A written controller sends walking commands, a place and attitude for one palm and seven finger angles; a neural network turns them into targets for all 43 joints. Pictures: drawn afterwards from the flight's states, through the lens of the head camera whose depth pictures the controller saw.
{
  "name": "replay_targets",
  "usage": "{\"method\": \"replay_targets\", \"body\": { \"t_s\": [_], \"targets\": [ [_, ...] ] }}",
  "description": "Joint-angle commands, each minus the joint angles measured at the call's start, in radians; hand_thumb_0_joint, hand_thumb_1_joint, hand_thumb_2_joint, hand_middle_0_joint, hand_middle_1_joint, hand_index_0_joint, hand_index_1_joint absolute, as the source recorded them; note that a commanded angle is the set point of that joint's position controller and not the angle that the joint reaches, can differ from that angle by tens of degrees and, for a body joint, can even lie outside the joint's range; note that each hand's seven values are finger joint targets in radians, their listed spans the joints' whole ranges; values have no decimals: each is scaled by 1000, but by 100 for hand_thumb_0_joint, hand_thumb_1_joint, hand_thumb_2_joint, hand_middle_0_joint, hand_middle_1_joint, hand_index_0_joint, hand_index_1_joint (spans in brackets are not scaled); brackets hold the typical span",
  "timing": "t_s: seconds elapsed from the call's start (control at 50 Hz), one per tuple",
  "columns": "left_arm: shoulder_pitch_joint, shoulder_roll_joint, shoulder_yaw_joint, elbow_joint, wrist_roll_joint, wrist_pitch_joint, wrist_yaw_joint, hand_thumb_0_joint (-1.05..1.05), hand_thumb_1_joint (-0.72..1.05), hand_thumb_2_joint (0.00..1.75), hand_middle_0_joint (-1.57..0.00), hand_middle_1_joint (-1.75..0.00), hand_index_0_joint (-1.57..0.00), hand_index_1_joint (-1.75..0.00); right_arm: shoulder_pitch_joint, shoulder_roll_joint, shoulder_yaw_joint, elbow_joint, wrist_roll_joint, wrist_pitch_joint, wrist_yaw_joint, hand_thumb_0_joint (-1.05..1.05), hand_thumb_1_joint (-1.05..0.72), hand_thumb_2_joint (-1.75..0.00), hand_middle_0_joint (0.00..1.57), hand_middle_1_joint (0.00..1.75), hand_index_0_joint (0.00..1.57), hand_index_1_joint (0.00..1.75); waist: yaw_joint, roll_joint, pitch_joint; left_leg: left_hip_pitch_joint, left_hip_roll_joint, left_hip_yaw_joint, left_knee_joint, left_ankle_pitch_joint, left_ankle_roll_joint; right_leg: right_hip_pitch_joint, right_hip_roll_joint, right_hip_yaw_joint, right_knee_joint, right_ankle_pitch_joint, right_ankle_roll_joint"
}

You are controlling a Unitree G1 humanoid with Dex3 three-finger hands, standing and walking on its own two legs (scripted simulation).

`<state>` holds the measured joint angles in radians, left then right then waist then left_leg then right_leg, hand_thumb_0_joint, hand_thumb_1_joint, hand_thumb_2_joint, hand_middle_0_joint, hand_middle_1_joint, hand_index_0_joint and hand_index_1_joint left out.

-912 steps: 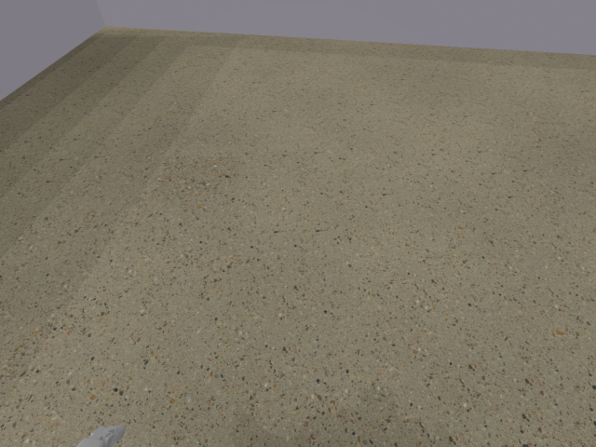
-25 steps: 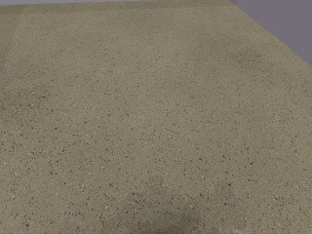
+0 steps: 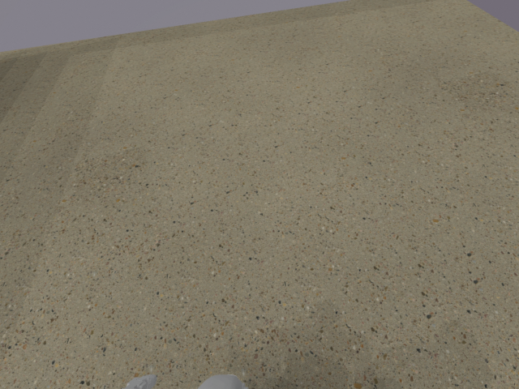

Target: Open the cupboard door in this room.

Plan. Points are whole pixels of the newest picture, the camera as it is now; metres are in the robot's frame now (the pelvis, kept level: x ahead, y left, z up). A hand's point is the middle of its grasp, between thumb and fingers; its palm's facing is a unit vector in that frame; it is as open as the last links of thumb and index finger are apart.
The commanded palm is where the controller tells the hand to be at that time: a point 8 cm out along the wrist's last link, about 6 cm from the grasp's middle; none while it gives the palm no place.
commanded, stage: turn or walk to find it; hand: left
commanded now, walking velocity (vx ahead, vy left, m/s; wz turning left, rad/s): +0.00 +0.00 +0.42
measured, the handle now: out of the picture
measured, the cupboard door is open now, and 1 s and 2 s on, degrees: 0 0 0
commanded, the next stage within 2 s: stand and wait in 0.74 s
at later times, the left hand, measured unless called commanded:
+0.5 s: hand out of the picture -0.06 +0.25 -0.18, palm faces +0.30 -0.92 -0.25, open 7.4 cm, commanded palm none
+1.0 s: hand out of the picture -0.04 +0.18 -0.14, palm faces +0.44 -0.86 -0.28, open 7.4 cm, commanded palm none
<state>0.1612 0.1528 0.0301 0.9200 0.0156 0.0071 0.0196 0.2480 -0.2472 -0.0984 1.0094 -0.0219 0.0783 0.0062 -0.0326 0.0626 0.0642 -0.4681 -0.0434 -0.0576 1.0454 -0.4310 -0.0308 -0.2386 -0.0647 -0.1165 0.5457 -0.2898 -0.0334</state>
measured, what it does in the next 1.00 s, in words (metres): steps on the spot, turning left: left foot, then right foot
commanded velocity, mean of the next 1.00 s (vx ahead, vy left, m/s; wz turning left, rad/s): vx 0.00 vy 0.00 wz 0.43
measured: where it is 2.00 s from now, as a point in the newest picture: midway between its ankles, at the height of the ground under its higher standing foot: outside the picture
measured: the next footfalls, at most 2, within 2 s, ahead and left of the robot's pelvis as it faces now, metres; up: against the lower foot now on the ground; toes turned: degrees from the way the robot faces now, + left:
left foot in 0.38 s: -0.03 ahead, +0.15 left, +0.00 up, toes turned +16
right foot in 0.80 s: +0.04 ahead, -0.09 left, +0.00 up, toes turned +15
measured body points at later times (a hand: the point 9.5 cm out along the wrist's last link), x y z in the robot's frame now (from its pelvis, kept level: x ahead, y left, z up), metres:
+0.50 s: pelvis -0.03 +0.04 +0.00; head -0.01 +0.06 +0.44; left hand -0.08 +0.30 -0.16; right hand +0.13 -0.18 -0.13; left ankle -0.07 +0.14 -0.74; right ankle -0.02 -0.09 -0.68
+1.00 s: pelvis -0.03 -0.02 +0.00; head +0.01 -0.05 +0.45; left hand -0.06 +0.23 -0.12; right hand +0.11 -0.24 -0.17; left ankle -0.12 +0.11 -0.64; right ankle +0.00 -0.10 -0.74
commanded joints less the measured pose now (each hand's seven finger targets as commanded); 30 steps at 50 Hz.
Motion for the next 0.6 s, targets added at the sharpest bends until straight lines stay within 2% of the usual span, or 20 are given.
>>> {"method": "replay_targets", "body": {
  "t_s": [0.0,0.02,0.08,0.14,0.24,0.26,0.28,0.3,0.32,0.34,0.36,0.38,0.4,0.42,0.44,0.48,0.52,0.58],
  "targets": [
    [-9,182,42,-67,-1,-22,15,0,90,90,-20,-30,-20,-30,28,-53,-9,-55,-3,-16,10,0,-90,-90,20,30,20,30,9,-227,-5,-88,57,-1,195,93,-27,18,-230,135,-270,163,-47],
    [7,183,43,-62,-1,-23,15,0,90,90,-20,-30,-20,-30,27,-56,-9,-55,-2,-14,10,0,-90,-90,20,30,20,30,15,-255,-6,-92,62,2,195,105,-33,30,-232,124,-275,149,-48],
    [49,192,49,-46,2,-22,17,0,90,90,-20,-30,-20,-30,-2,-57,-5,-58,-3,-13,10,0,-90,-90,20,30,20,30,35,-231,-12,-90,81,14,147,98,-45,63,-256,125,-279,118,-63],
    [81,207,57,-28,10,-19,20,0,90,90,-20,-30,-20,-30,-57,-49,1,-74,1,-17,9,0,-90,-90,20,30,20,30,58,-217,-11,-60,96,39,18,30,-47,87,-295,129,-268,143,-91],
    [125,253,72,-2,18,-13,14,0,90,90,-20,-30,-20,-30,-109,-27,23,-96,13,-40,5,0,-90,-90,20,30,20,30,92,-258,-81,38,88,107,-266,-58,-33,179,-318,94,-166,386,-119],
    [131,260,74,4,17,-11,13,0,90,90,-20,-30,-20,-30,-99,-24,26,-93,15,-45,3,0,-90,-90,20,30,20,30,90,-260,-102,74,77,126,-324,-42,-28,183,-315,79,-138,435,-113],
    [126,265,74,7,16,-8,11,0,90,90,-20,-30,-20,-30,-78,-25,26,-89,16,-48,1,0,-90,-90,20,30,20,30,77,-260,-117,118,66,142,-383,-2,-23,173,-309,64,-112,449,-99],
    [110,266,73,9,12,-7,10,0,90,90,-20,-30,-20,-30,-49,-29,26,-81,15,-51,0,0,-90,-90,20,30,20,30,56,-261,-124,174,61,153,-456,66,-19,146,-301,40,-84,428,-75],
    [95,258,74,10,6,-2,9,0,90,90,-20,-30,-20,-30,-18,-44,23,-72,14,-57,1,0,-90,-90,20,30,20,30,32,-230,-132,272,68,147,-574,176,-9,82,-281,8,-29,371,-36],
    [90,227,68,4,-2,5,7,0,90,90,-20,-30,-20,-30,20,-85,14,-67,13,-66,3,0,-90,-90,20,30,20,30,5,-92,-155,398,126,65,-680,298,11,-21,-232,-41,104,257,15],
    [94,160,54,-31,-9,12,2,0,90,90,-20,-30,-20,-30,41,-187,-9,-73,3,-74,-3,0,-90,-90,20,30,20,30,-8,205,-141,506,372,-258,-723,574,110,-287,-94,-84,301,-175,94],
    [27,145,36,-53,0,23,5,0,90,90,-20,-30,-20,-30,77,-236,-17,-61,3,-62,-10,0,-90,-90,20,30,20,30,-36,216,-121,444,463,-297,-732,734,197,-319,-60,-4,436,-360,100],
    [5,162,42,-47,1,32,5,0,90,90,-20,-30,-20,-30,50,-212,-10,-58,0,-60,-15,0,-90,-90,20,30,20,30,-26,143,-100,374,442,-237,-739,626,218,-289,-73,47,497,-317,90],
    [-4,155,47,-33,3,37,4,0,90,90,-20,-30,-20,-30,-4,-182,-3,-68,-3,-63,-23,0,-90,-90,20,30,20,30,-11,195,-63,330,381,-215,-753,567,203,-308,-73,71,527,-258,94],
    [-1,171,52,-20,2,37,-3,0,90,90,-20,-30,-20,-30,-58,-157,6,-83,-2,-62,-27,0,-90,-90,20,30,20,30,10,176,-28,295,344,-181,-749,518,188,-311,-70,80,554,-197,96],
    [33,167,51,0,1,30,-11,0,90,90,-20,-30,-20,-30,-86,-136,17,-95,-1,-69,-29,0,-90,-90,20,30,20,30,31,114,-34,322,290,-124,-727,596,175,-305,-52,79,558,-134,104],
    [41,166,46,4,-1,27,-11,0,90,90,-20,-30,-20,-30,-67,-142,14,-92,3,-73,-28,0,-90,-90,20,30,20,30,28,73,-65,367,274,-110,-712,655,175,-300,-40,78,537,-118,113],
    [13,158,42,-12,-3,28,-7,0,90,90,-20,-30,-20,-30,-42,-147,7,-91,2,-71,-26,0,-90,-90,20,30,20,30,13,72,-72,372,284,-151,-711,628,192,-283,-33,83,468,-135,121]
  ]
}}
